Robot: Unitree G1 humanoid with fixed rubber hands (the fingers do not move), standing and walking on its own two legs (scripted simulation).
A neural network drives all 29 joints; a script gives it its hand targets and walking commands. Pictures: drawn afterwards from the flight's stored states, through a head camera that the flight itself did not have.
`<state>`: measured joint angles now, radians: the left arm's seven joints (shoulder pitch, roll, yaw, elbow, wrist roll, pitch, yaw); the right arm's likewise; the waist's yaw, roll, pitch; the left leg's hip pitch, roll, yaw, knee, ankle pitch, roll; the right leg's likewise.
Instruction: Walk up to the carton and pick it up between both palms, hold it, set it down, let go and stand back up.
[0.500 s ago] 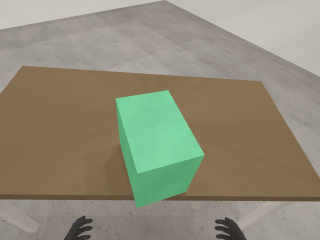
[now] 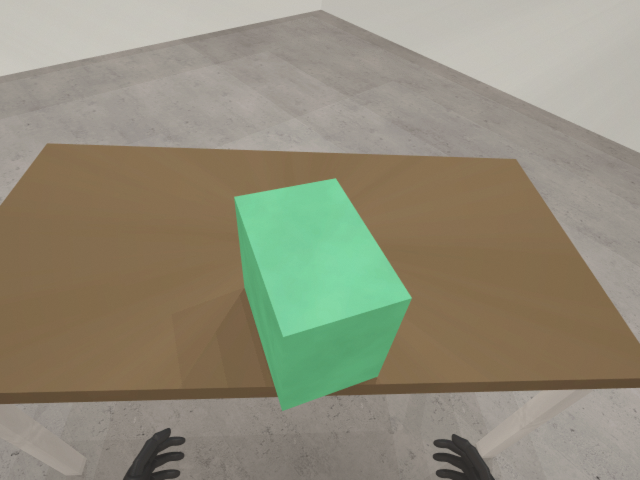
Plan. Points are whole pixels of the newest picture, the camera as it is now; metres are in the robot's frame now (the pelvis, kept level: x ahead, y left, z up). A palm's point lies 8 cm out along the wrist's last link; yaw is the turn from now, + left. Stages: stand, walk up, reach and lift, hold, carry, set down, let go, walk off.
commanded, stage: let go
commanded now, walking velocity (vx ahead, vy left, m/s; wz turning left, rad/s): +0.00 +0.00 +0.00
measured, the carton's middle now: (309, 291) +0.41 +0.01 -0.03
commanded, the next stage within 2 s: stand in 0.12 s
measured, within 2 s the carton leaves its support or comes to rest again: neither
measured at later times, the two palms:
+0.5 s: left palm out of the picture +0.05 +0.24 -0.13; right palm out of the picture +0.04 -0.25 -0.11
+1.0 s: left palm out of the picture -0.02 +0.25 -0.15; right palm out of the picture -0.03 -0.22 -0.13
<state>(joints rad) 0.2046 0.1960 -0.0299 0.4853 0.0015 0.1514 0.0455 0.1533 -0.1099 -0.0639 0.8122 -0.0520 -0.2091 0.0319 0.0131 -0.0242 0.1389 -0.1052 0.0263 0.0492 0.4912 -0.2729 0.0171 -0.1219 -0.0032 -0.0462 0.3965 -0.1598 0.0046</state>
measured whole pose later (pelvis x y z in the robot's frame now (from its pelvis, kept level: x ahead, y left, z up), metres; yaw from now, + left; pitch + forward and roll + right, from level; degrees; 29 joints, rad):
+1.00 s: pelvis -0.01 +0.02 -0.01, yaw -2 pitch -3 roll +0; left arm 0.40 0.20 -0.02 1.03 0.02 -0.01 0.02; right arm 0.45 -0.19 0.01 0.89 0.01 -0.01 -0.03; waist 0.00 -0.04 -0.04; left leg -0.19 -0.03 0.11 0.50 -0.26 0.05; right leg -0.26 -0.05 0.02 0.49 -0.17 0.05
